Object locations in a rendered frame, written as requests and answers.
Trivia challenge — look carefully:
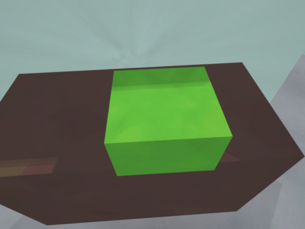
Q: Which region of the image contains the carton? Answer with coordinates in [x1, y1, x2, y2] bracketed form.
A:
[104, 66, 233, 176]

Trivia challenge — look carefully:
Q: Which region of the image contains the pedestal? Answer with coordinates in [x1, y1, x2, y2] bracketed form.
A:
[0, 62, 305, 225]

